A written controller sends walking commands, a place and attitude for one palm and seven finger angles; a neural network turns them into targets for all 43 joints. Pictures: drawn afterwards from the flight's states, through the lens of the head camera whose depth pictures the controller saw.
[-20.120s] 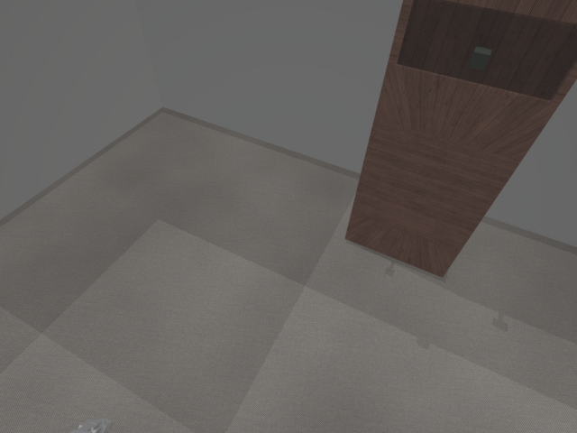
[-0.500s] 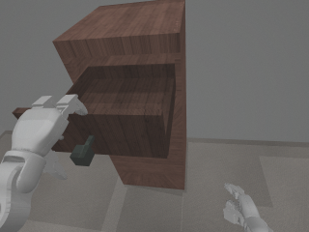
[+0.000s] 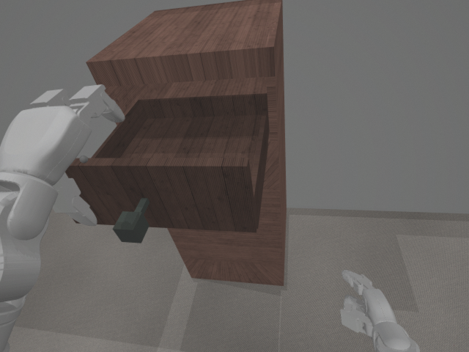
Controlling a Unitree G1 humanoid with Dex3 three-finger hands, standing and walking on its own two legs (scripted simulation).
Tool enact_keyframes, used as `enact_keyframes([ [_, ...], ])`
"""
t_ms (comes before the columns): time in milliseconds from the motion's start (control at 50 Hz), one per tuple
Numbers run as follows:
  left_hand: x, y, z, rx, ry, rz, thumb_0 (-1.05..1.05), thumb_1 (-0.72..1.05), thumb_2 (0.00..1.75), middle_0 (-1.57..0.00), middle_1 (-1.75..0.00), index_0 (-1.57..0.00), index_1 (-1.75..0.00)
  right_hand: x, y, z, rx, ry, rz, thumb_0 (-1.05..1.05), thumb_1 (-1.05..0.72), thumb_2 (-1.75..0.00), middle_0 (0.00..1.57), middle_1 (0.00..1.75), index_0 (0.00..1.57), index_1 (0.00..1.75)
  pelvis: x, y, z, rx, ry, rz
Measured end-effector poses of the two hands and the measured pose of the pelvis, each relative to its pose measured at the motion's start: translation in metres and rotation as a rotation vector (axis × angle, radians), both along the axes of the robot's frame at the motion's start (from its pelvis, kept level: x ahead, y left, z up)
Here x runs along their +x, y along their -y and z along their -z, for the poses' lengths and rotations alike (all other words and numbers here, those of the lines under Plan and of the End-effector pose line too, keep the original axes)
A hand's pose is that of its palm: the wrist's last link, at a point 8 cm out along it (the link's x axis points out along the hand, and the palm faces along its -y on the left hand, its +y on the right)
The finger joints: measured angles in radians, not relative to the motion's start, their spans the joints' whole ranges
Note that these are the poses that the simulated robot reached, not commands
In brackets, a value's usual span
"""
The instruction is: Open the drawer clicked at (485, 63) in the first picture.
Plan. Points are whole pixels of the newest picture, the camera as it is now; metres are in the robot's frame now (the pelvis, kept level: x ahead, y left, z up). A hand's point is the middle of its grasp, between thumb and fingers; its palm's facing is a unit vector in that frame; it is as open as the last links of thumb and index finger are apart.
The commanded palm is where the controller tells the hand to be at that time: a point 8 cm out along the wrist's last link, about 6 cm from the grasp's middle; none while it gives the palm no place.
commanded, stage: lift the hand off the handle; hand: left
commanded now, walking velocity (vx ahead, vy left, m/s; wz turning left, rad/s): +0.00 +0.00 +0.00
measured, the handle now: (136, 217) +0.28 +0.22 +0.12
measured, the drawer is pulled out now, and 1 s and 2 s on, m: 0.29 0.29 0.29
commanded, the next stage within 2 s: draw the hand back to the body in 0.06 s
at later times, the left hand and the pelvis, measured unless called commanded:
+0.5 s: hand (78, 176) +0.24 +0.23 +0.25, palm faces +0.27 -0.03 -0.96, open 13.8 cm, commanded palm +0.18 +0.24 +0.32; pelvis +0.00 +0.00 +0.00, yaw +0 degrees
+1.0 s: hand (36, 153) +0.21 +0.23 +0.32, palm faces +0.52 -0.79 -0.31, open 13.2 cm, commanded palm +0.16 +0.26 +0.31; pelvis +0.01 +0.00 +0.00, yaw +0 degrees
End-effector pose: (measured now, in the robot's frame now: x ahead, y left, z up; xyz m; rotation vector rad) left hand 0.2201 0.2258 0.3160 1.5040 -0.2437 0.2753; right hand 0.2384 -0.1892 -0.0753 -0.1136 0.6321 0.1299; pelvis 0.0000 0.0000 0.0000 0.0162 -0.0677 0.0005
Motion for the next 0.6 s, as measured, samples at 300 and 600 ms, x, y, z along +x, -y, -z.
enact_keyframes([
  [300, 0.003, -0.002, 0.003, 0.019, -0.021, 0.001, 0.0, -0.49, 0.3, -0.33, -1.2, -0.33, -1.2, -0.013, 0.004, 0.007, 0.008, -0.037, 0.017, 0.01, -0.9, -0.9, 0.2, 0.3, 0.2, 0.3, -0.001, 0.0, 0.002, 0.002, -0.009, 0.016],
  [600, -0.016, -0.016, 0.012, 0.031, -0.062, -0.023, 0.0, -0.49, 0.3, -0.33, -1.2, -0.33, -1.2, -0.004, 0.002, 0.004, -0.029, -0.005, 0.011, 0.02, -0.9, -0.9, 0.19, 0.3, 0.2, 0.3, 0.001, -0.003, 0.003, -0.004, -0.007, 0.001],
])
